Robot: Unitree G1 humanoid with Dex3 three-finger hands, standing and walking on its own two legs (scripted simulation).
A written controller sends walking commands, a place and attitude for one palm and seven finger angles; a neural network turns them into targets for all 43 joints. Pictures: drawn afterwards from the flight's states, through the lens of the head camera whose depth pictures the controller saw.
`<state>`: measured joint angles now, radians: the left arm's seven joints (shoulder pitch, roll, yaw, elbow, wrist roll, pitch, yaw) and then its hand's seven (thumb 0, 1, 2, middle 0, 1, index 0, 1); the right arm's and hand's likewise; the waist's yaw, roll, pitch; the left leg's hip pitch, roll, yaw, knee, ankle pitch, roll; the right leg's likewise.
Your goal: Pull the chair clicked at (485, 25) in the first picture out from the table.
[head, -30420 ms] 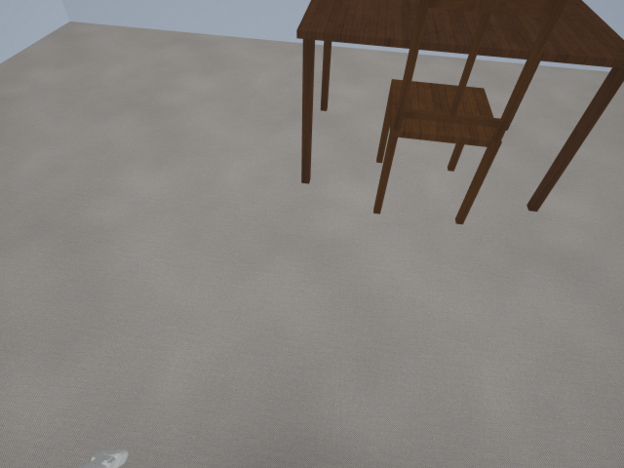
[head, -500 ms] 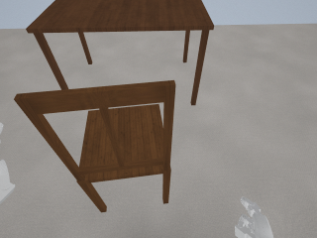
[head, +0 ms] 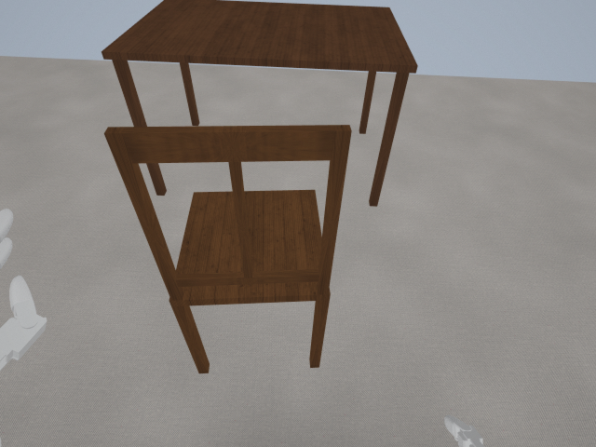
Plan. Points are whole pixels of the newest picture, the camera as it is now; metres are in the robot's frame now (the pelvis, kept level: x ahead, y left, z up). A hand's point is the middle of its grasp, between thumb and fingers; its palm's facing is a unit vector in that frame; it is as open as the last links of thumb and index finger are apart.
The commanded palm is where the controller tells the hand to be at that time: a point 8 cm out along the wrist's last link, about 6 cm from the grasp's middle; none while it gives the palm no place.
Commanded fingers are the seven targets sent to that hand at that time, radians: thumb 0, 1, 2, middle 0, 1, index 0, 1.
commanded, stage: stop stepping back and stand still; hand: left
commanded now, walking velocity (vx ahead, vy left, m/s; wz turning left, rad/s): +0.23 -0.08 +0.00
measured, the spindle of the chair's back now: (242, 225) +0.56 +0.13 -0.06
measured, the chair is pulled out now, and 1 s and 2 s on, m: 0.74 0.74 0.74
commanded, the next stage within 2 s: let the arm hang, fingers relaxed in 0.88 s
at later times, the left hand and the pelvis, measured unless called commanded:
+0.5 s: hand (60, 305) +0.22 +0.25 +0.16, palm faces +0.35 -0.82 -0.45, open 7.4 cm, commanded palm +0.16 +0.30 +0.18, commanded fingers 0.00 0.90 0.90 -0.20 -0.30 -0.20 -0.30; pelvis +0.01 +0.00 +0.01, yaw -1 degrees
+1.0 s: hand (44, 306) +0.22 +0.27 +0.16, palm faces +0.37 -0.82 -0.45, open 7.4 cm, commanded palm none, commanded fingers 0.00 0.90 0.90 -0.20 -0.30 -0.20 -0.30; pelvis +0.01 +0.02 +0.01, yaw -1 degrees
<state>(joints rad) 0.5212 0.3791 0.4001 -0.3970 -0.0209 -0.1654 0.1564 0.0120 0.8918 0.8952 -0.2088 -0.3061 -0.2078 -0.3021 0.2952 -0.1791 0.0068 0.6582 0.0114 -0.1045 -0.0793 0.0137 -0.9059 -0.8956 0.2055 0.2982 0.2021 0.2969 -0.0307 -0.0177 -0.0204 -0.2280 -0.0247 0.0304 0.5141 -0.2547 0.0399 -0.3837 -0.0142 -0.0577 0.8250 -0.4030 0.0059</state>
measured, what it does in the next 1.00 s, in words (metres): stands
